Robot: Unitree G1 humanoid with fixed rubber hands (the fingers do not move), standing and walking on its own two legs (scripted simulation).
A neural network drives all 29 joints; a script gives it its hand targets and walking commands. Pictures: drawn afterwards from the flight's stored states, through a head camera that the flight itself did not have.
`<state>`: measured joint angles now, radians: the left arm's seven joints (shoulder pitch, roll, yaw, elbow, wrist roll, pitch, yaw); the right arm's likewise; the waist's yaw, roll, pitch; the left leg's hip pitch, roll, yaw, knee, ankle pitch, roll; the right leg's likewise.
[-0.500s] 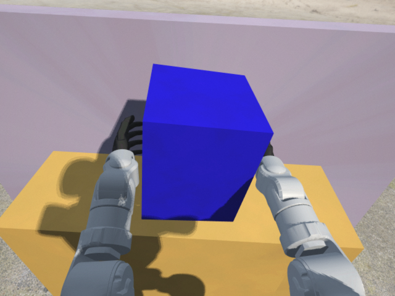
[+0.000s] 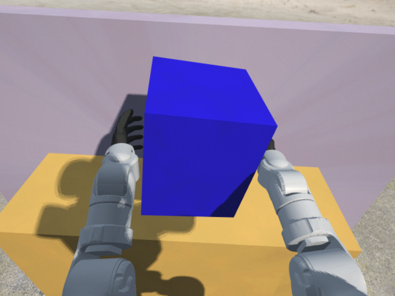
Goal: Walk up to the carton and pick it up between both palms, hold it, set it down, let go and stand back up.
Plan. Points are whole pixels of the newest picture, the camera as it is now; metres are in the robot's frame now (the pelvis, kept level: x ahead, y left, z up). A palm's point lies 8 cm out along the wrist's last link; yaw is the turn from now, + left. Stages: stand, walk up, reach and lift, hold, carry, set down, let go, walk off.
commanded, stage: reach and lift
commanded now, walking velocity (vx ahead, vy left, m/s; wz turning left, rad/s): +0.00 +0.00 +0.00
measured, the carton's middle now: (195, 140) +0.40 +0.02 +0.17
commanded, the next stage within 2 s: hold in 0.48 s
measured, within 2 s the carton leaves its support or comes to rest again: neither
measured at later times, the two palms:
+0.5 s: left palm (117, 146) +0.36 +0.17 +0.19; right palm (263, 150) +0.37 -0.12 +0.17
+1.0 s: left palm (113, 145) +0.34 +0.17 +0.20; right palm (266, 148) +0.35 -0.12 +0.19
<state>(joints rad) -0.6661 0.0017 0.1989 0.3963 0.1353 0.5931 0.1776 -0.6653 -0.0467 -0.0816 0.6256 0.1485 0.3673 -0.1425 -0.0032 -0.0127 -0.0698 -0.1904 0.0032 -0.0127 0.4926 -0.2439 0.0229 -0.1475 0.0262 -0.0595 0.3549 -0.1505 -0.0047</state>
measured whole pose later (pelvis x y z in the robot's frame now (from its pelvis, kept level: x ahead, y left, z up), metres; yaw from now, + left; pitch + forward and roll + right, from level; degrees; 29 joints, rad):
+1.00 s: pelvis -0.01 +0.00 +0.00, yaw +0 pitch -5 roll -2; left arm -0.67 0.00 0.20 0.28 0.15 0.71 0.16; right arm -0.67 -0.05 -0.08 0.51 0.17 0.50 -0.17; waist 0.00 -0.01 -0.08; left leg -0.19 0.00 -0.01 0.49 -0.23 0.03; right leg -0.14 0.02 -0.06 0.35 -0.13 0.00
